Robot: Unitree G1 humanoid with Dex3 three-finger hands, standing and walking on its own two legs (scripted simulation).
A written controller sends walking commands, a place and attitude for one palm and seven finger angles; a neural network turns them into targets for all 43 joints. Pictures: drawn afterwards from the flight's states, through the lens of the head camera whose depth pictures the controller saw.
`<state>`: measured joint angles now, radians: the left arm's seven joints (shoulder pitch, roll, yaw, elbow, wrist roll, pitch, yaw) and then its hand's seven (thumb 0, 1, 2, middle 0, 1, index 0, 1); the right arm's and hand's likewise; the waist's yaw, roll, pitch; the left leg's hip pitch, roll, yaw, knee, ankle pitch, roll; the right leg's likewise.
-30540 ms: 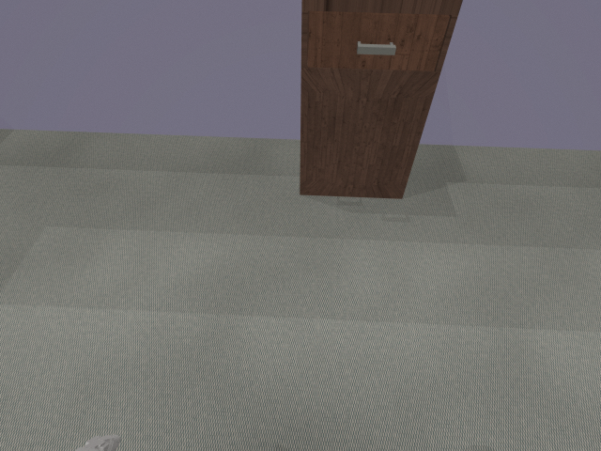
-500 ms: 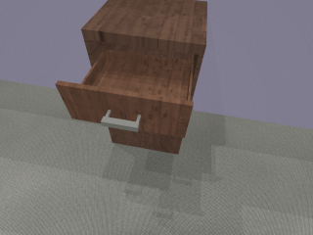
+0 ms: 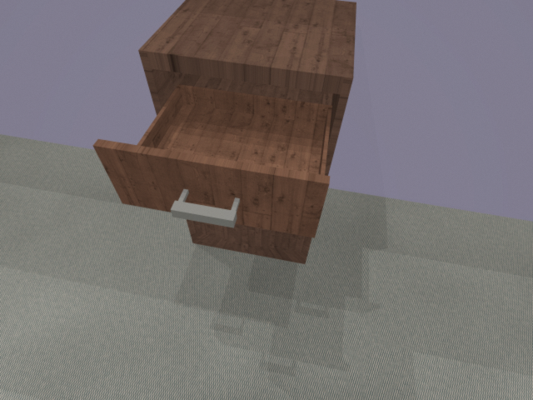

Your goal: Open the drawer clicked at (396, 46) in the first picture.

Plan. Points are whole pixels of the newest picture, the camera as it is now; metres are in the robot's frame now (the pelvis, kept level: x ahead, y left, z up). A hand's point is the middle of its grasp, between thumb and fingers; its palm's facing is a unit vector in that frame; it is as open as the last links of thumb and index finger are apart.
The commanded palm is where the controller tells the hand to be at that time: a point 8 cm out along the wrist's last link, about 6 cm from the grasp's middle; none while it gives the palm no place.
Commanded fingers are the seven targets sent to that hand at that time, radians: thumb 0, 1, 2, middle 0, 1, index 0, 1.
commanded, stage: stand and wait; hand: left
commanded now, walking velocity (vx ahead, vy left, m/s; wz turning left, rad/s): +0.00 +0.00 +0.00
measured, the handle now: (207, 206) +0.47 +0.15 -0.04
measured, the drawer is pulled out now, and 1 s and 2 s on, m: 0.28 0.28 0.28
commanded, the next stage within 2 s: none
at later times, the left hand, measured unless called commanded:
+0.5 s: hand out of the picture -0.02 +0.14 -0.18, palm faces +0.05 -0.99 -0.15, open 7.3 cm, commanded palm none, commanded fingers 0.00 0.90 0.90 -0.20 -0.30 -0.20 -0.30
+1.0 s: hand out of the picture -0.02 +0.14 -0.18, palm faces +0.06 -0.99 -0.15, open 7.3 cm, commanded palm none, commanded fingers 0.00 0.90 0.90 -0.20 -0.30 -0.20 -0.30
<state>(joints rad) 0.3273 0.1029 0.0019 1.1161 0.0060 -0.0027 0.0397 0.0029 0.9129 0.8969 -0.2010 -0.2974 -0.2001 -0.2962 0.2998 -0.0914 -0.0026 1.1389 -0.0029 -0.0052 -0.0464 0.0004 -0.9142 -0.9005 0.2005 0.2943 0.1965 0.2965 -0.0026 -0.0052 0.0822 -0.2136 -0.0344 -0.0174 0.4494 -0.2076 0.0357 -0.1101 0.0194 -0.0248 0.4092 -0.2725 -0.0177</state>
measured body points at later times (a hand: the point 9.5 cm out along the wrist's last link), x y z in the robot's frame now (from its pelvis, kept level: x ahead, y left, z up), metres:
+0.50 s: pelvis +0.00 -0.01 +0.00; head +0.04 +0.00 +0.45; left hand -0.03 +0.20 -0.16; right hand -0.03 -0.21 -0.16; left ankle +0.02 +0.10 -0.74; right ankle -0.03 -0.11 -0.74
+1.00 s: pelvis +0.01 -0.01 +0.00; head +0.04 -0.01 +0.45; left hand -0.02 +0.19 -0.16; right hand -0.01 -0.22 -0.16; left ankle +0.02 +0.10 -0.74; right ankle -0.03 -0.11 -0.74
